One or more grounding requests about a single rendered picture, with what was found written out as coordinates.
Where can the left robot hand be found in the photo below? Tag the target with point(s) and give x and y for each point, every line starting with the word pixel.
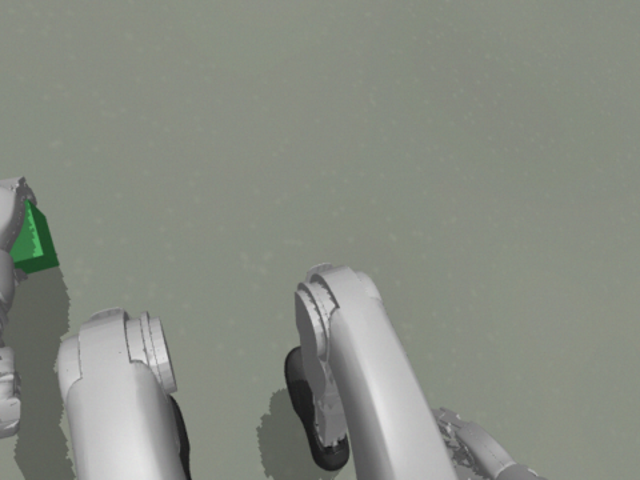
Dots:
pixel 13 193

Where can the left robot arm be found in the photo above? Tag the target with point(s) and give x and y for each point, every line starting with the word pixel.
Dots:
pixel 10 381

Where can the right robot hand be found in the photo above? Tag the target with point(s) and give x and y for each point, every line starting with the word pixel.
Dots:
pixel 479 456

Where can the left robot foot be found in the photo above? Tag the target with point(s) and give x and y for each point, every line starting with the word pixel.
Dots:
pixel 184 442

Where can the cube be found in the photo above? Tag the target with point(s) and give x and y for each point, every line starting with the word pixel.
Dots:
pixel 33 250

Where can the right robot foot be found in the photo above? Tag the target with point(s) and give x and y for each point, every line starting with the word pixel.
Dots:
pixel 328 458

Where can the right robot arm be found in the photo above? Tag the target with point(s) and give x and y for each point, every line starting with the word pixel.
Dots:
pixel 519 472

